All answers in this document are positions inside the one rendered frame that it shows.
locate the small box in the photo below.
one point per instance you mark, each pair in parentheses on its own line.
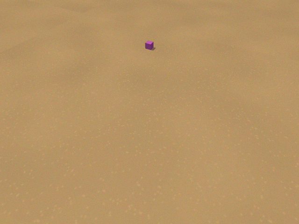
(149,45)

